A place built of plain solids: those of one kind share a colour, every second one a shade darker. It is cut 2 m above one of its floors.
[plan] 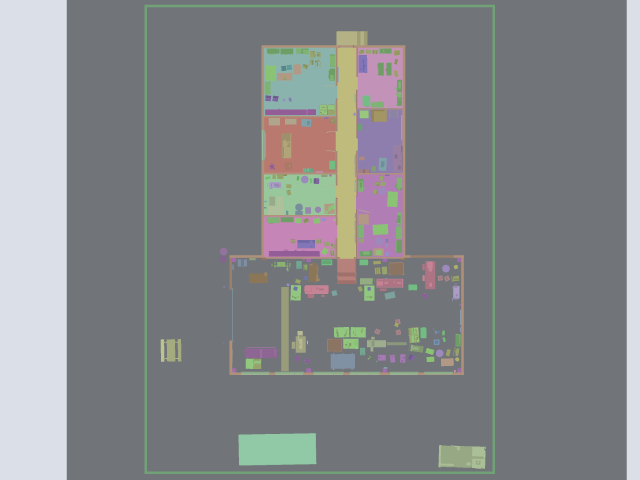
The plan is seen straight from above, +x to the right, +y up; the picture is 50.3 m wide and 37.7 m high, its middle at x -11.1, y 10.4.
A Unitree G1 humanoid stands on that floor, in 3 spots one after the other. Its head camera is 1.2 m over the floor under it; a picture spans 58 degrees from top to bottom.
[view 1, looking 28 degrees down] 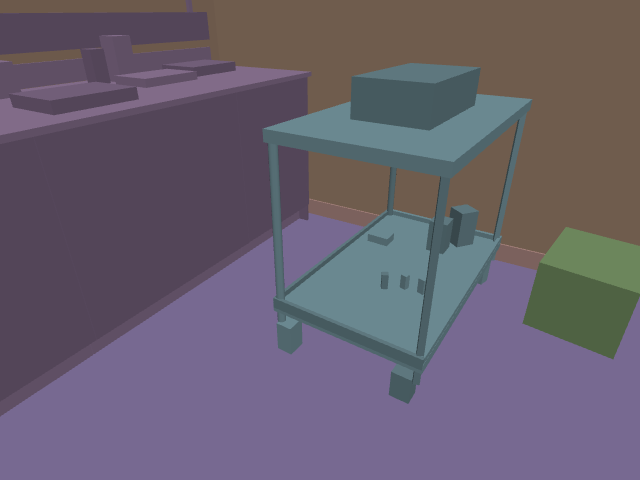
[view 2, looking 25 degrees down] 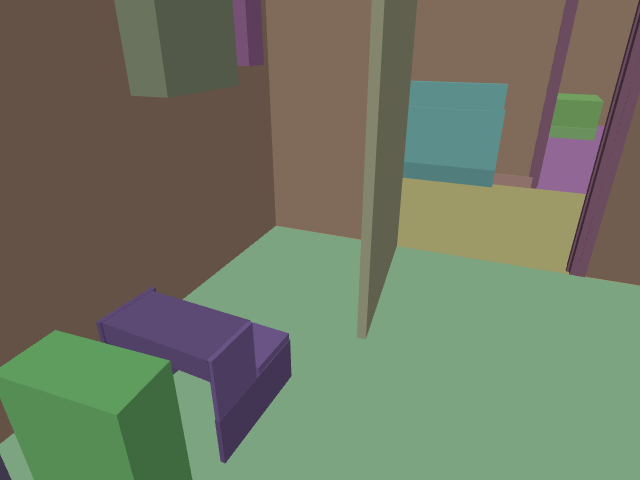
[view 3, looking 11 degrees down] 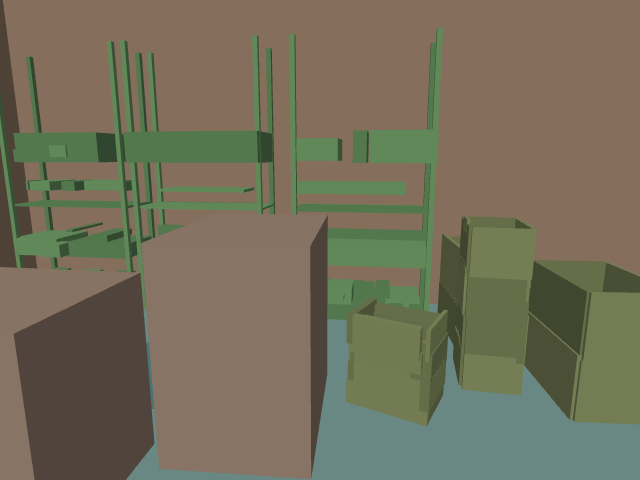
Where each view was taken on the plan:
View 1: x -6.70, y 17.90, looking -59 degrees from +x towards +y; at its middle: raised_floor_prep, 2.56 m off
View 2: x -12.35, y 14.20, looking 22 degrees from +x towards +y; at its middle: raised_floor_plant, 2.84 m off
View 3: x -12.35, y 22.00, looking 98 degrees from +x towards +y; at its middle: crate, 1.83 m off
